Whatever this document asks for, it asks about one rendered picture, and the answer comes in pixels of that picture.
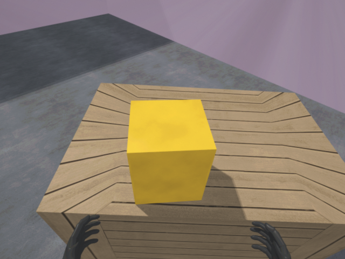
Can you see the robot left hand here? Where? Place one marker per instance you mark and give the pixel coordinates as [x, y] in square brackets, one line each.
[77, 243]

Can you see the carton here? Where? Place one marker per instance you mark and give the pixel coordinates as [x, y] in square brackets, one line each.
[170, 150]

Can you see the pedestal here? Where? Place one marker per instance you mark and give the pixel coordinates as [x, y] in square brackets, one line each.
[273, 164]

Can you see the robot right hand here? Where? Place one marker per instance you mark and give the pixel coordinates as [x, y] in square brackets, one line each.
[276, 248]

